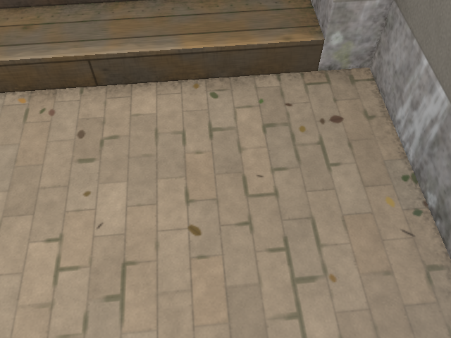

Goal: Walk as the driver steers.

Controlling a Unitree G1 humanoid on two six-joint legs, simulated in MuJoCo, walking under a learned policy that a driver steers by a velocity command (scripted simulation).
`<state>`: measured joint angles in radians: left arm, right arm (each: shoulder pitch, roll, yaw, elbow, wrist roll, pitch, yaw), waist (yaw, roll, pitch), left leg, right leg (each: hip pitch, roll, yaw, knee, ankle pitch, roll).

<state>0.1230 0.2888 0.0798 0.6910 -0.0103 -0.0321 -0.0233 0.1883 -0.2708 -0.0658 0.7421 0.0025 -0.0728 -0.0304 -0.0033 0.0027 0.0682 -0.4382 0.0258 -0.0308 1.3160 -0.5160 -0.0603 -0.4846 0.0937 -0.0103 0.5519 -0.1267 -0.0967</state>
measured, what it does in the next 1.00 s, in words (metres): steps on the spot: left foot, then right foot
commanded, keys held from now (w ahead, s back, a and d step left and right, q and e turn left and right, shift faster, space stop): e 0.16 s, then no key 0.84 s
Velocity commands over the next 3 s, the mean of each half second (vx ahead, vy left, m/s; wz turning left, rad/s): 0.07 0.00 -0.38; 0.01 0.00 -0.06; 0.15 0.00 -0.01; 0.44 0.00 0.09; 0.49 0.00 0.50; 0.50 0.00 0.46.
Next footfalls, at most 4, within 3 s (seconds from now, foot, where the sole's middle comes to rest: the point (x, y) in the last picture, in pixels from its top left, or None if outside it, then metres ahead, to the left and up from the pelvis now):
0.36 left None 0.19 0.15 -0.76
0.62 right None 0.09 -0.10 -0.76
1.86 right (300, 313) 0.47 -0.18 -0.76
2.40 left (216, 217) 0.78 0.06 -0.76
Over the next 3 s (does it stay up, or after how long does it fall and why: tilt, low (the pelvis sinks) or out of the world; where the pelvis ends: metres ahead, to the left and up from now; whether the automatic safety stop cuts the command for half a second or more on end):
stays up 0.96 -0.02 0.01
